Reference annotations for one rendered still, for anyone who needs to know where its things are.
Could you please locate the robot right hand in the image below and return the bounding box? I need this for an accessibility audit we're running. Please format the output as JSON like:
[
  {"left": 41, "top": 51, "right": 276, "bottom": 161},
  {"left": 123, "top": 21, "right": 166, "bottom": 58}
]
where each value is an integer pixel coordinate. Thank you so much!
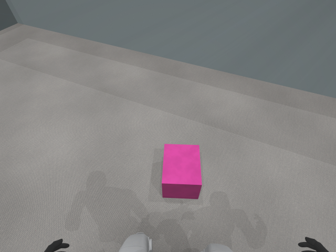
[{"left": 298, "top": 237, "right": 328, "bottom": 252}]

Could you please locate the robot left hand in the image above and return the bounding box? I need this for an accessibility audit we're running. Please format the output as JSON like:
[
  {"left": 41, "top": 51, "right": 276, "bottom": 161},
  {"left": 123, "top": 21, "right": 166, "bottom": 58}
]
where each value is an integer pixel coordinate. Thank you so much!
[{"left": 44, "top": 239, "right": 69, "bottom": 252}]

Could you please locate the robot left thigh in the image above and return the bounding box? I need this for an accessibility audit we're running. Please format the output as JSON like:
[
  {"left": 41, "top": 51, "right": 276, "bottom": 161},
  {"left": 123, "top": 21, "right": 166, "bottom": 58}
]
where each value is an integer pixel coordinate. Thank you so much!
[{"left": 119, "top": 234, "right": 153, "bottom": 252}]

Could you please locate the carton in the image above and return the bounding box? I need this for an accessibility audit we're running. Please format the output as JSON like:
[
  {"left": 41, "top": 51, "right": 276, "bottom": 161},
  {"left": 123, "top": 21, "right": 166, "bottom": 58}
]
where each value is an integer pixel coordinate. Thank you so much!
[{"left": 162, "top": 144, "right": 202, "bottom": 199}]

